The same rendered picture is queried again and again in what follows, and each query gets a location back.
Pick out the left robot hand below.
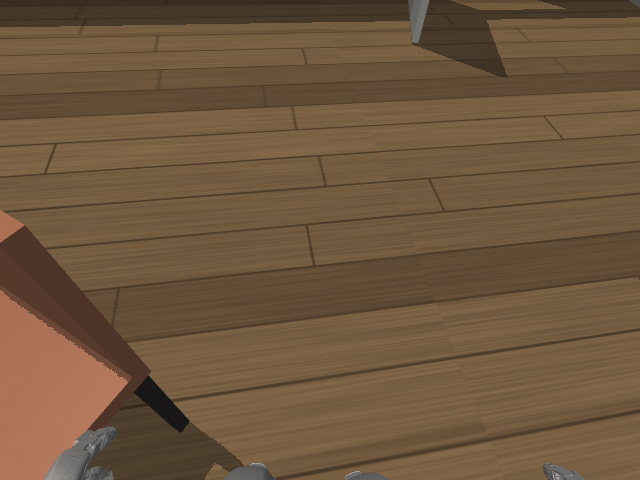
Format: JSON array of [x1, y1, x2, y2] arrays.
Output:
[[43, 426, 117, 480]]

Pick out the right robot hand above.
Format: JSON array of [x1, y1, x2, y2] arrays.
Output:
[[543, 463, 585, 480]]

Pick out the chair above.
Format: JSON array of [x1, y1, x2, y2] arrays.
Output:
[[0, 210, 190, 480]]

